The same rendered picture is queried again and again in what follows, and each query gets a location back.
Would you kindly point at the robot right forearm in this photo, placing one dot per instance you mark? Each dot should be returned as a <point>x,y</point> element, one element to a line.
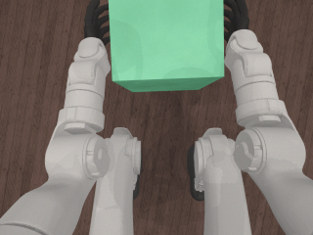
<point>254,84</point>

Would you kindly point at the robot left forearm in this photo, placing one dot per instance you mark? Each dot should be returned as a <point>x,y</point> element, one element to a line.
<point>85,92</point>

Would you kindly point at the robot right hand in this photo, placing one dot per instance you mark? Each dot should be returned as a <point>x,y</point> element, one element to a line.
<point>238,17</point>

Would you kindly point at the carton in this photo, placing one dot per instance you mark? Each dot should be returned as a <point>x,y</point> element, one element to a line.
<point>166,45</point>

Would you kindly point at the robot right upper arm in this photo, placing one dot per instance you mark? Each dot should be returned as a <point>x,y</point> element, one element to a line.
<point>274,158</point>

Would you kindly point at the robot left upper arm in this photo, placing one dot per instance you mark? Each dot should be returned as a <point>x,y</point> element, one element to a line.
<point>74,163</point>

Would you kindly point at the right robot foot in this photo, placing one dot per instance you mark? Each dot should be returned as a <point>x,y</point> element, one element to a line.
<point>197,195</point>

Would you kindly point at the left robot thigh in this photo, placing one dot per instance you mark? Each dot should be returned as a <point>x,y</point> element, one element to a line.
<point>112,212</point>

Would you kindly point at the robot left hand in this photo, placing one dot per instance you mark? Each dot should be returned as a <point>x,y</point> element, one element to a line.
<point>93,23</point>

